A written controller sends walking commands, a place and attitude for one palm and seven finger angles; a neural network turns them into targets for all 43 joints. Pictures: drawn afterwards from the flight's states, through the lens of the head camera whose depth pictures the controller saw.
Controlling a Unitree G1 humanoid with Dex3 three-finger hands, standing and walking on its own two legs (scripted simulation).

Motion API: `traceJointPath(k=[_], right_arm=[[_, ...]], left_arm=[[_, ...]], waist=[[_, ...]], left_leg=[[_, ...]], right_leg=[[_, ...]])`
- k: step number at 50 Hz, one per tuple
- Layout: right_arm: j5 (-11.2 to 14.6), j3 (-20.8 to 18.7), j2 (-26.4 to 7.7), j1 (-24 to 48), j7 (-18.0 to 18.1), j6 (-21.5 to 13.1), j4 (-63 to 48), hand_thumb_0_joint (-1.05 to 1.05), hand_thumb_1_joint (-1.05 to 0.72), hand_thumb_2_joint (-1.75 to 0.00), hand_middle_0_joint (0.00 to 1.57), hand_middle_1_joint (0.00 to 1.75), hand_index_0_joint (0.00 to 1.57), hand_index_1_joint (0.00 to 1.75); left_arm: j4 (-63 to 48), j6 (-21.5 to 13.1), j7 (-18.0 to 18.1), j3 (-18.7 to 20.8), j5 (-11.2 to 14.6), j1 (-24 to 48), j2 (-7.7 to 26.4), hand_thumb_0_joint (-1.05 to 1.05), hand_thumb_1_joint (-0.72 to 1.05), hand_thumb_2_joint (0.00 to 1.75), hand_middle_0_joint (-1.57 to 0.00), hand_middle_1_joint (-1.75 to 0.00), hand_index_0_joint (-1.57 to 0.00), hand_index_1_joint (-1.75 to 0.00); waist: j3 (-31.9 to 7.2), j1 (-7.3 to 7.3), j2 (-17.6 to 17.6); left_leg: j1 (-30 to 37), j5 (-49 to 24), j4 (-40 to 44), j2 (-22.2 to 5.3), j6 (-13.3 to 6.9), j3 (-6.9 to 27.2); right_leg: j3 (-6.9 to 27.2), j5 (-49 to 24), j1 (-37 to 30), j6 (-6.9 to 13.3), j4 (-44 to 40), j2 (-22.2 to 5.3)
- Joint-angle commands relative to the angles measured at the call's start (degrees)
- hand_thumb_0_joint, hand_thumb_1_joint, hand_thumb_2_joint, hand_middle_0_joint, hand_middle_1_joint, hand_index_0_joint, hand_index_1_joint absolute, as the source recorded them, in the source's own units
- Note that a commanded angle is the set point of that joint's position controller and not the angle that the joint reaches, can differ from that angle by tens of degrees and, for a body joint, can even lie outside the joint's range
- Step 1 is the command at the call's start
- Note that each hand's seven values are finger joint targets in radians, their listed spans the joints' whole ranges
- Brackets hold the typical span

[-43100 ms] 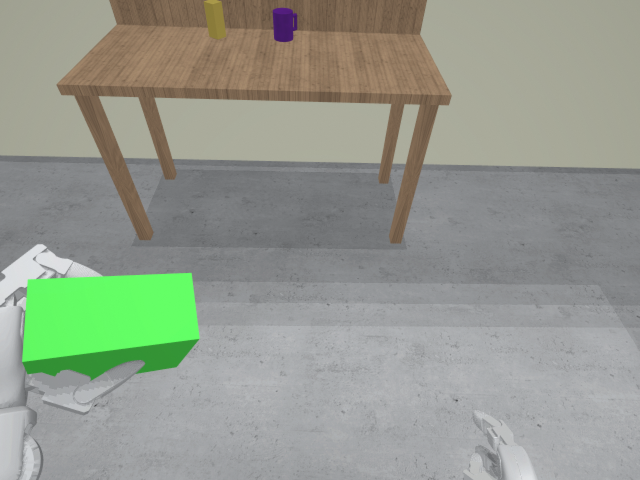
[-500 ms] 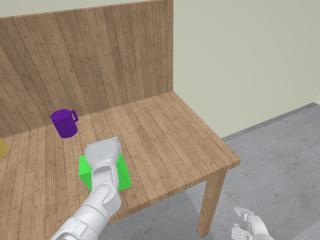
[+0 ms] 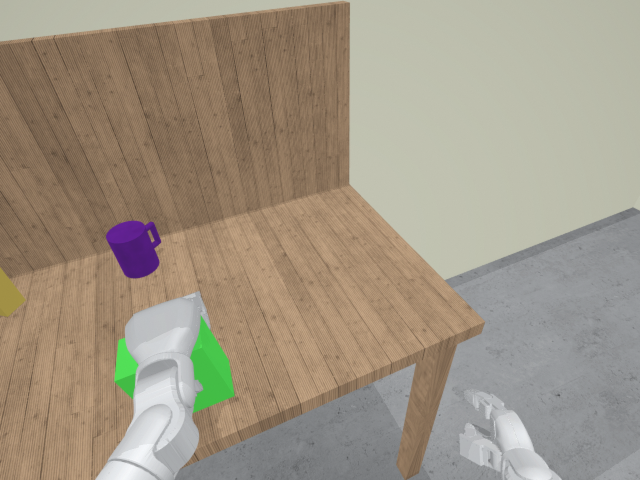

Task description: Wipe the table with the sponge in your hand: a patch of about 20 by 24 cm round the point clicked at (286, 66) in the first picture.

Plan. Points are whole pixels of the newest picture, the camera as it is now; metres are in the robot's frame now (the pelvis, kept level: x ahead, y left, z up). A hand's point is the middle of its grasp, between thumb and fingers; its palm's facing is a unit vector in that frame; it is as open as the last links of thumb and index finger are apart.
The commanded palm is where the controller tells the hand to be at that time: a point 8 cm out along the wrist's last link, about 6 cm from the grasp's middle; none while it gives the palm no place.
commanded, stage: wipe forward along the middle lane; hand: left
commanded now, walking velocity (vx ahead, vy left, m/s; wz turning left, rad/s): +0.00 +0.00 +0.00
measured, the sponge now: (185, 377) +0.26 +0.24 -0.01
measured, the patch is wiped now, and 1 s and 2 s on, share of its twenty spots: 1.00 1.00 1.00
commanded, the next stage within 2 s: slide back across to the first lane in 1.66 s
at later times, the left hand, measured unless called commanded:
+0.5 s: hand (173, 337) +0.30 +0.25 +0.03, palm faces -0.05 -0.03 -1.00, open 10.2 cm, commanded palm +0.28 +0.25 +0.07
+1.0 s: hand (170, 309) +0.35 +0.28 +0.03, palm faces -0.10 +0.00 -0.99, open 10.1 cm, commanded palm +0.33 +0.28 +0.06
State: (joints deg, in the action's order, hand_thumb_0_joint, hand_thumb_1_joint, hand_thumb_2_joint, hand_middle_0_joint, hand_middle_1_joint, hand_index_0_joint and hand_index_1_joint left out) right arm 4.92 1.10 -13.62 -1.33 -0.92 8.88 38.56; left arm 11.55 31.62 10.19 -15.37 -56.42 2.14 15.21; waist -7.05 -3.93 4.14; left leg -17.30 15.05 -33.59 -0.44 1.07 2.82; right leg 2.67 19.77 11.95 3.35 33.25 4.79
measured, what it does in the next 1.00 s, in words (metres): stands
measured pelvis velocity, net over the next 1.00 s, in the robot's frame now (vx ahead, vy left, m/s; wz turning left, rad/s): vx -0.03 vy -0.02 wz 0.03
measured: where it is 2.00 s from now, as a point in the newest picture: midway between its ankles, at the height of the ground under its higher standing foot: outside the picture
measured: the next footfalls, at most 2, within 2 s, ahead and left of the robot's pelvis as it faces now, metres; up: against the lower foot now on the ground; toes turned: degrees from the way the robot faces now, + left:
none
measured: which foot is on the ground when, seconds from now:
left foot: down 0.00-1.00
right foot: down 0.00-1.00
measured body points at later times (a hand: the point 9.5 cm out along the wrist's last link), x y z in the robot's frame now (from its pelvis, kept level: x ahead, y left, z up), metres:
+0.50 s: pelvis -0.03 +0.00 -0.01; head -0.05 -0.04 +0.44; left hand +0.29 +0.25 +0.09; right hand +0.16 -0.23 -0.12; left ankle +0.03 +0.14 -0.73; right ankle -0.02 -0.09 -0.73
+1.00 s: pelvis -0.03 -0.02 -0.02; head -0.03 -0.03 +0.43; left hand +0.35 +0.28 +0.09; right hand +0.08 -0.27 -0.15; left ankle +0.03 +0.13 -0.73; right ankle -0.02 -0.09 -0.73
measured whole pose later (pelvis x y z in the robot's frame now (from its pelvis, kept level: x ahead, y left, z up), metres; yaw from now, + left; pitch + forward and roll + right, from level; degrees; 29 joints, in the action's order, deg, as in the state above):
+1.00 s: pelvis -0.03 -0.02 -0.02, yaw +2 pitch +8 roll -1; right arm 4.6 -0.5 -15.3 -13.2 2.2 6.5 42.2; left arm 56.3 16.4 12.9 -4.9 -57.8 35.3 23.9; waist -8.3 1.7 4.5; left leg -35.6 15.0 -41.9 -1.1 -0.9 6.5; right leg -1.2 19.4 29.3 4.5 40.7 6.4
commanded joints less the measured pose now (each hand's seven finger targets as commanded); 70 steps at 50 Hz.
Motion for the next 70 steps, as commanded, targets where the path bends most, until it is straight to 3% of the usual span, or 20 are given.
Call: traceJointPath(k=[1, 8, 10, 12, 15, 17, 20, 23, 25, 27, 30, 31, 34, 35, 38, 40, 50, 55, 60, 70], right_arm=[[-0.33, -2.21, -5.74, 13.19, 0.80, -3.64, -10.26, 0.00, -0.90, -0.90, 0.20, 0.30, 0.20, 0.30], [-0.68, -2.47, -6.44, 10.30, 2.90, -4.61, -8.02, 0.00, -0.90, -0.90, 0.20, 0.30, 0.20, 0.30], [-1.00, -2.71, -7.06, 9.66, 3.27, -4.73, -7.31, 0.00, -0.90, -0.90, 0.20, 0.30, 0.20, 0.30], [-0.75, -2.85, -6.37, 8.50, 3.33, -5.24, -7.63, 0.00, -0.90, -0.90, 0.20, 0.30, 0.20, 0.30], [-0.97, -3.10, -7.20, 6.96, 3.63, -5.18, -6.58, 0.00, -0.90, -0.90, 0.20, 0.30, 0.20, 0.30], [-0.65, -3.00, -6.83, 6.47, 3.75, -5.34, -6.82, 0.00, -0.90, -0.90, 0.20, 0.30, 0.20, 0.30], [-0.75, -3.33, -7.48, 5.03, 3.76, -5.16, -5.89, 0.00, -0.90, -0.90, 0.20, 0.30, 0.20, 0.30], [-0.66, -3.35, -7.17, 3.34, 3.75, -5.30, -6.11, 0.00, -0.90, -0.90, 0.20, 0.30, 0.20, 0.30], [-0.69, -3.45, -7.80, 2.46, 3.81, -4.84, -5.07, 0.00, -0.90, -0.90, 0.20, 0.30, 0.20, 0.30], [-0.45, -3.44, -7.26, 1.52, 3.65, -4.96, -5.63, 0.00, -0.90, -0.90, 0.20, 0.30, 0.20, 0.30], [-0.70, -3.64, -7.96, 0.21, 3.69, -4.68, -4.90, 0.00, -0.90, -0.90, 0.20, 0.30, 0.20, 0.30], [-0.52, -3.48, -7.60, -0.43, 3.72, -4.76, -5.23, 0.00, -0.90, -0.90, 0.20, 0.30, 0.20, 0.30], [-0.50, -3.53, -7.83, -1.89, 3.73, -4.71, -4.60, 0.00, -0.90, -0.90, 0.20, 0.30, 0.20, 0.30], [-0.62, -3.72, -8.12, -2.11, 3.83, -4.67, -4.22, 0.00, -0.90, -0.90, 0.20, 0.30, 0.20, 0.30], [-0.46, -3.73, -8.00, -3.82, 3.68, -4.78, -4.22, 0.00, -0.90, -0.90, 0.20, 0.30, 0.20, 0.30], [-0.67, -3.91, -8.45, -4.76, 3.60, -4.59, -3.66, 0.00, -0.90, -0.90, 0.20, 0.30, 0.20, 0.30], [-0.50, -3.83, -8.61, -8.30, 3.29, -4.38, -3.78, 0.00, -0.90, -0.90, 0.20, 0.30, 0.20, 0.30], [-0.48, -3.75, -9.12, -9.59, 3.33, -4.37, -3.55, 0.00, -0.90, -0.90, 0.20, 0.30, 0.20, 0.30], [-0.52, -4.00, -8.80, -10.89, 2.92, -4.52, -3.61, 0.00, -0.90, -0.90, 0.20, 0.30, 0.20, 0.30], [-0.89, -4.06, -9.28, -12.70, 2.65, -4.50, -2.52, 0.00, -0.90, -0.90, 0.20, 0.30, 0.20, 0.30]], left_arm=[[-5.39, 0.93, -0.78, 4.95, -0.81, 8.21, 8.04, 0.00, 0.10, 1.30, -1.20, -1.60, -1.20, -1.60], [2.87, -2.52, -0.32, 6.24, -2.14, 19.53, 9.83, 0.00, 0.10, 1.30, -1.20, -1.60, -1.20, -1.60], [5.08, -3.70, 0.29, 9.30, -3.24, 21.18, 13.15, 0.00, 0.10, 1.30, -1.20, -1.60, -1.20, -1.60], [6.75, -5.35, 0.94, 6.45, -2.86, 24.04, 9.00, 0.00, 0.10, 1.30, -1.20, -1.60, -1.20, -1.60], [12.52, -6.10, 1.90, 10.23, -2.11, 24.88, 12.40, 0.00, 0.10, 1.30, -1.20, -1.60, -1.20, -1.60], [14.00, -6.98, 2.35, 7.61, -1.94, 28.54, 9.80, 0.00, 0.10, 1.30, -1.20, -1.60, -1.20, -1.60], [18.90, -7.15, 2.78, 9.95, -2.43, 30.51, 13.00, 0.00, 0.10, 1.30, -1.20, -1.60, -1.20, -1.60], [21.57, -8.17, 3.27, 7.98, -1.73, 32.35, 10.73, 0.00, 0.10, 1.30, -1.20, -1.60, -1.20, -1.60], [24.88, -8.41, 3.61, 11.34, -2.14, 34.40, 15.13, 0.00, 0.10, 1.30, -1.20, -1.60, -1.20, -1.60], [25.68, -9.39, 3.78, 8.59, -1.56, 35.95, 11.72, 0.00, 0.10, 1.30, -1.20, -1.60, -1.20, -1.60], [29.26, -10.01, 4.26, 11.42, -1.92, 36.88, 15.36, 0.00, 0.10, 1.30, -1.20, -1.60, -1.20, -1.60], [29.82, -10.55, 4.28, 9.22, -1.54, 39.30, 13.35, 0.00, 0.10, 1.30, -1.20, -1.60, -1.20, -1.60], [34.09, -11.43, 4.65, 9.34, -2.06, 42.24, 14.29, 0.00, 0.10, 1.30, -1.20, -1.60, -1.20, -1.60], [35.01, -11.65, 4.68, 11.61, -2.27, 43.45, 17.09, 0.00, 0.10, 1.30, -1.20, -1.60, -1.20, -1.60], [36.50, -12.72, 5.22, 10.25, -1.87, 46.14, 16.35, 0.00, 0.10, 1.30, -1.20, -1.60, -1.20, -1.60], [38.51, -13.05, 5.43, 13.73, -1.78, 46.33, 20.26, 0.00, 0.10, 1.30, -1.20, -1.60, -1.20, -1.60], [40.62, -15.33, 4.74, 14.62, -2.53, 51.05, 24.42, 0.00, 0.10, 1.30, -1.20, -1.60, -1.20, -1.60], [42.07, -15.99, 4.41, 15.40, -2.97, 54.32, 27.21, 0.00, 0.10, 1.30, -1.20, -1.60, -1.20, -1.60], [43.05, -16.58, 4.28, 13.34, -3.35, 54.34, 23.94, 0.00, 0.10, 1.30, -1.20, -1.60, -1.20, -1.60], [45.75, -16.28, 5.52, 14.43, -3.66, 57.97, 25.40, 0.00, 0.10, 1.30, -1.20, -1.60, -1.20, -1.60]], waist=[[-3.24, -1.04, -5.85], [-2.04, 0.75, -6.31], [-3.62, -0.16, -5.29], [-4.28, 0.88, -6.35], [-4.27, 0.64, -9.58], [-3.57, 1.71, -8.34], [-3.59, 1.64, -8.65], [-5.07, 2.34, -8.49], [-4.48, 2.17, -8.00], [-5.02, 3.08, -8.99], [-5.33, 2.79, -8.78], [-4.66, 4.10, -8.99], [-4.08, 4.53, -9.32], [-4.66, 4.17, -8.60], [-6.42, 5.24, -8.53], [-7.90, 4.57, -9.10], [-11.29, 6.02, -6.15], [-10.08, 7.24, -6.23], [-11.93, 7.63, -5.24], [-12.87, 8.56, -6.18]], left_leg=[[4.46, -9.52, 2.53, 3.50, -3.44, -2.11], [3.44, -3.45, 3.00, 3.45, -3.54, -1.59], [3.00, -3.15, 3.14, 3.51, -3.25, -1.01], [2.14, -2.38, 2.45, 3.56, -3.42, -1.35], [-0.02, -1.45, 2.20, 3.46, -3.24, -1.02], [-1.19, -0.32, 1.59, 3.58, -3.33, -1.26], [-2.72, 1.04, 1.35, 3.54, -3.14, -0.85], [-3.86, 1.16, 0.09, 3.62, -3.44, -1.26], [-5.33, 1.92, 0.06, 3.53, -3.16, -0.79], [-6.12, 1.96, -0.74, 3.48, -3.46, -1.04], [-7.83, 2.64, -1.03, 3.44, -3.34, -0.69], [-8.48, 3.34, -1.51, 3.36, -3.57, -1.08], [-10.59, 4.85, -2.41, 3.38, -3.55, -1.01], [-10.54, 4.72, -2.29, 3.19, -3.44, -0.67], [-11.71, 4.49, -3.70, 3.16, -3.77, -1.07], [-12.65, 3.60, -3.95, 2.85, -3.74, -0.58], [-15.61, 1.49, -5.87, 2.52, -4.13, -0.59], [-16.94, 2.19, -6.27, 2.21, -4.32, -0.60], [-15.32, 0.48, -6.31, 2.04, -4.46, -0.60], [-16.01, -0.20, -6.87, 1.79, -4.40, -0.75]], right_leg=[[2.12, -17.75, 3.10, 0.42, -7.42, -1.08], [1.54, -7.81, 7.53, 0.47, -8.95, -0.97], [2.31, -7.12, 7.36, 1.00, -8.67, -0.83], [0.63, -6.79, 8.14, 0.55, -7.77, -0.99], [1.42, -6.65, 8.25, 0.44, -7.88, -0.91], [0.65, -4.98, 9.89, 0.05, -7.55, -1.23], [1.26, -3.00, 10.84, 0.21, -7.59, -1.18], [0.63, -3.46, 11.25, -0.26, -6.83, -1.42], [1.71, -2.08, 11.89, 0.02, -6.87, -1.35], [0.79, -2.82, 12.37, -0.50, -6.36, -1.56], [1.71, -1.75, 12.86, -0.35, -6.34, -1.46], [1.04, -0.96, 13.79, -0.81, -6.01, -1.68], [1.30, 2.15, 15.85, -0.92, -5.93, -1.85], [1.90, 2.08, 15.87, -0.59, -5.99, -1.65], [1.84, 1.05, 15.79, -1.10, -5.33, -2.02], [2.38, -1.03, 14.68, -0.90, -4.97, -1.82], [3.07, -7.18, 12.78, -1.16, -3.61, -2.17], [3.23, -6.42, 13.93, -1.39, -3.95, -2.08], [1.40, -9.02, 15.05, -1.27, -2.94, -1.69], [0.16, -10.35, 16.45, -1.41, -2.11, -1.39]])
